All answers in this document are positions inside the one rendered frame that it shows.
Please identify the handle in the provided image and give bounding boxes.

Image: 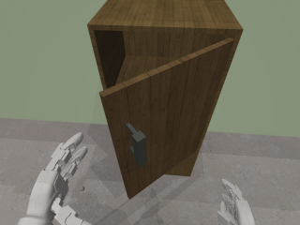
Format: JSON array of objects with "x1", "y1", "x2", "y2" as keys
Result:
[{"x1": 126, "y1": 122, "x2": 147, "y2": 168}]

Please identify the robot left forearm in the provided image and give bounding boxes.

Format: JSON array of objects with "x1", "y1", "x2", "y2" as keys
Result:
[{"x1": 18, "y1": 216, "x2": 53, "y2": 225}]

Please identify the cupboard door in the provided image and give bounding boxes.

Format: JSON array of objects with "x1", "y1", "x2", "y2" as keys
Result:
[{"x1": 99, "y1": 37, "x2": 234, "y2": 199}]

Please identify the robot left hand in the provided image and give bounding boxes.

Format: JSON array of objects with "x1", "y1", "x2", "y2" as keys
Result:
[{"x1": 26, "y1": 132, "x2": 93, "y2": 225}]

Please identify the robot right hand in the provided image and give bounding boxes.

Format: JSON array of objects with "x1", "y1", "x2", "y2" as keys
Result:
[{"x1": 217, "y1": 179, "x2": 257, "y2": 225}]

